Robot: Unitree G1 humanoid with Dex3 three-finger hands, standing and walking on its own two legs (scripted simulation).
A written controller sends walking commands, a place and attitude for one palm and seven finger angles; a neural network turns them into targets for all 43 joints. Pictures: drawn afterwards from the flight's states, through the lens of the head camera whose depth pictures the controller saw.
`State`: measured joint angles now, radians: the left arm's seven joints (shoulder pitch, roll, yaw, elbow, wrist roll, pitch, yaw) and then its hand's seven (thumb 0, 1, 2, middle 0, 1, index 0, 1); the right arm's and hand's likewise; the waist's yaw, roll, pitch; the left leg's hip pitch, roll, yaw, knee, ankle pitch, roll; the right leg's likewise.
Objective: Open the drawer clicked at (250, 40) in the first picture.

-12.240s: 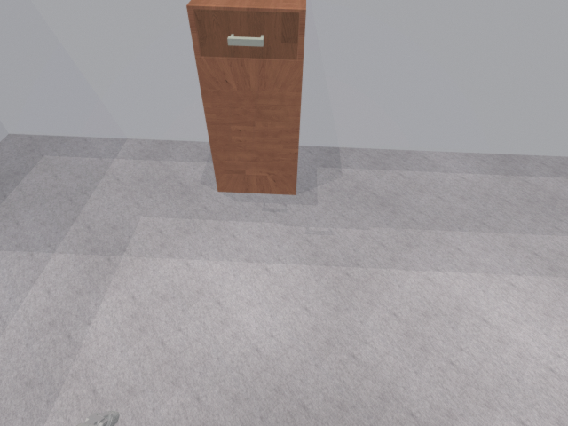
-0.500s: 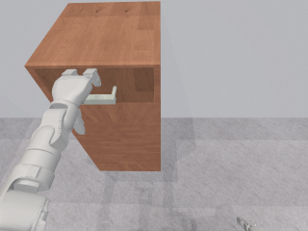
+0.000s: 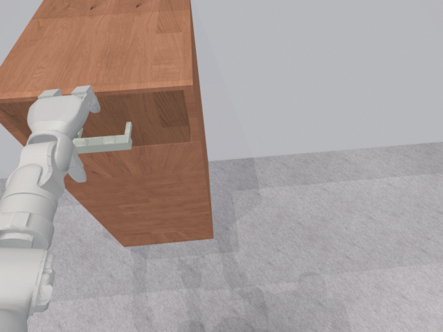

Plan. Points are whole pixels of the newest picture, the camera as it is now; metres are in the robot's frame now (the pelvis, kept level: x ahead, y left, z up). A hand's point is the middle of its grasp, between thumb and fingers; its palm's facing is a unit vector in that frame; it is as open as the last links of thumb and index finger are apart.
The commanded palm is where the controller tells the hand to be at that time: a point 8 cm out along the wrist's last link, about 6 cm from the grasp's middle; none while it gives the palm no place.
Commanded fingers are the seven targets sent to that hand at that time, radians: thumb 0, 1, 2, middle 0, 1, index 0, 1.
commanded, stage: move the hooked fingers above the handle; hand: left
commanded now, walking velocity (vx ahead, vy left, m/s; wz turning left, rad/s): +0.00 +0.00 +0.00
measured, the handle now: (102, 136) +0.51 +0.26 +0.03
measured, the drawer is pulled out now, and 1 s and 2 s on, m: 0.00 0.00 0.00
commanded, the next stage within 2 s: none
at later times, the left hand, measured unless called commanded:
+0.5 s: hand (66, 133) +0.45 +0.29 +0.10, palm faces -0.03 +0.01 -1.00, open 13.8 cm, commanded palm +0.43 +0.28 +0.15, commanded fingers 0.00 -0.50 0.30 -0.30 -1.20 -0.30 -1.20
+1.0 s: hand (70, 139) +0.45 +0.28 +0.09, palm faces -0.10 +0.00 -1.00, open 13.6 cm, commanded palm +0.43 +0.27 +0.14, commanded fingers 0.00 -0.50 0.30 -0.30 -1.20 -0.30 -1.20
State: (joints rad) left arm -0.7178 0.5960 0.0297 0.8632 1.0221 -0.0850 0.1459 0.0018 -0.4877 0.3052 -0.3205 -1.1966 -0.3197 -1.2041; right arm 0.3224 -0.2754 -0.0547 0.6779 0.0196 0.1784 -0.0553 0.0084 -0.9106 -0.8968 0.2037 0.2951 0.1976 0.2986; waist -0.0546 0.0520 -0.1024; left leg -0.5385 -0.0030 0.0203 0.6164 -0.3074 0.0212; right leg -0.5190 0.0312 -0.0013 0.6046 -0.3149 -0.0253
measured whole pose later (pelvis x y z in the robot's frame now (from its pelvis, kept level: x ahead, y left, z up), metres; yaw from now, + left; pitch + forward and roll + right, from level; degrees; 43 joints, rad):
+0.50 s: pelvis +0.00 +0.01 +0.00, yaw +0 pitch +13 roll -1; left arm -0.78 0.57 -0.03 0.93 1.02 0.00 0.13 0.00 -0.49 0.31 -0.32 -1.20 -0.33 -1.22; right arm 0.27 -0.26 -0.03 0.66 0.03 0.17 -0.04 0.01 -0.91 -0.90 0.20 0.30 0.20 0.30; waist -0.04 0.06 -0.12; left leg -0.53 -0.02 0.02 0.61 -0.31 0.04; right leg -0.50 0.02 0.00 0.59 -0.31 -0.01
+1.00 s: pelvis +0.00 +0.01 +0.00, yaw +0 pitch +12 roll -1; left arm -0.76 0.55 -0.08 0.90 0.99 0.04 0.07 0.00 -0.49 0.31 -0.32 -1.20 -0.34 -1.24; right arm 0.29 -0.26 -0.03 0.68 0.03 0.19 -0.04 0.01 -0.91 -0.90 0.21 0.30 0.20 0.30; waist -0.03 0.07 -0.12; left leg -0.51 -0.02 0.02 0.60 -0.30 0.04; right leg -0.48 0.01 0.00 0.57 -0.31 0.00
